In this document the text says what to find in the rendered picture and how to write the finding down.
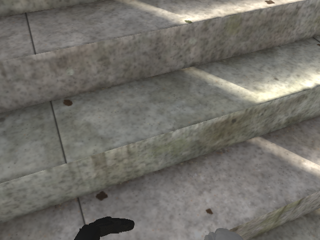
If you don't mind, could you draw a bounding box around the robot left hand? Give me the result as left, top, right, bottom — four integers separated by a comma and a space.
74, 216, 135, 240

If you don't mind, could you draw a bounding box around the robot right shin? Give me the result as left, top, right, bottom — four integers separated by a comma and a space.
214, 228, 229, 234

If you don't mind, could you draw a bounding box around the right robot thigh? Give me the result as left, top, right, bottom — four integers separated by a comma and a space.
204, 230, 243, 240

